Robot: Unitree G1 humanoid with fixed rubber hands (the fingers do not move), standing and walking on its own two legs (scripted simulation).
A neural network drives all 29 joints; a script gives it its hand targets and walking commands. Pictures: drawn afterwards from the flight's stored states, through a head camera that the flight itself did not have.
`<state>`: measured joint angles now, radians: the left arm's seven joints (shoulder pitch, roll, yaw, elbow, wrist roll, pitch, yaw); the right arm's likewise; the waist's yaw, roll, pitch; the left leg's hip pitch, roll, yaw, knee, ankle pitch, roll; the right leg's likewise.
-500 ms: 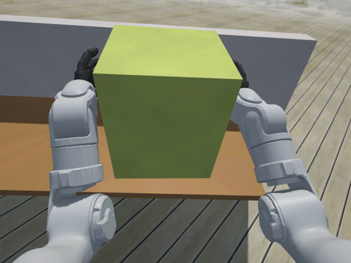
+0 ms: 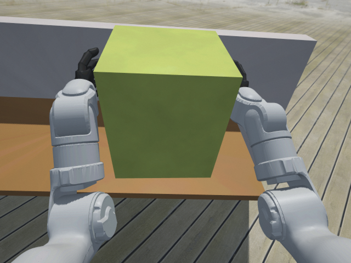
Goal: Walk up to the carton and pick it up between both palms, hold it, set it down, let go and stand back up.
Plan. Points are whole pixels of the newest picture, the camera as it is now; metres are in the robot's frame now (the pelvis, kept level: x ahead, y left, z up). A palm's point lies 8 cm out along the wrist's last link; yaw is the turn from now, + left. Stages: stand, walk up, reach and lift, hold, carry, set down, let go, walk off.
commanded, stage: hold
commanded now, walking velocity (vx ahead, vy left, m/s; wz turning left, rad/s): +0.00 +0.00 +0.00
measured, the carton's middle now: (165, 105) +0.38 +0.00 +0.24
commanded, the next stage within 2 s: none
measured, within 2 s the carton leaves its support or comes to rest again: neither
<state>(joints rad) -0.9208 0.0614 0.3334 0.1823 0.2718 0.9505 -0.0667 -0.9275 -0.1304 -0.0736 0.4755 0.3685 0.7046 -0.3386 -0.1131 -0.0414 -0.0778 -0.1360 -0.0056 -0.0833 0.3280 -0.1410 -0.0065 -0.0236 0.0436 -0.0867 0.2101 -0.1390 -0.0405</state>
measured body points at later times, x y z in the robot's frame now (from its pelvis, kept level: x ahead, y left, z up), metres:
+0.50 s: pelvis +0.00 +0.00 +0.00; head -0.05 +0.03 +0.45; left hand +0.40 +0.15 +0.27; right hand +0.38 -0.16 +0.26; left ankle +0.03 +0.12 -0.75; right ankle -0.01 -0.09 -0.75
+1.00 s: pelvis +0.00 +0.00 +0.00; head -0.05 +0.03 +0.45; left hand +0.40 +0.15 +0.28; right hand +0.38 -0.16 +0.26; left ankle +0.03 +0.12 -0.75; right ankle -0.01 -0.09 -0.75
